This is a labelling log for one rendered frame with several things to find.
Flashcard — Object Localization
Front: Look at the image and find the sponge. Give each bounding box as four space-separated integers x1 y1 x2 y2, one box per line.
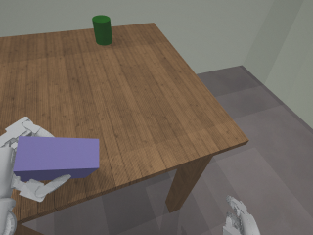
13 136 100 182

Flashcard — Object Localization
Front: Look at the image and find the table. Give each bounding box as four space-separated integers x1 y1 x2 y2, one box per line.
0 23 249 235

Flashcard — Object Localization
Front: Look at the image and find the robot left forearm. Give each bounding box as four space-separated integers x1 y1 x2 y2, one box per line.
0 198 18 235

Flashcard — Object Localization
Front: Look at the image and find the right robot hand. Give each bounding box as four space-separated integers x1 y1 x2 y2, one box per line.
223 195 261 235

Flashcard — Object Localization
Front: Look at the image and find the left robot hand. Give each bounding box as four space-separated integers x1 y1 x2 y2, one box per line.
0 117 71 203

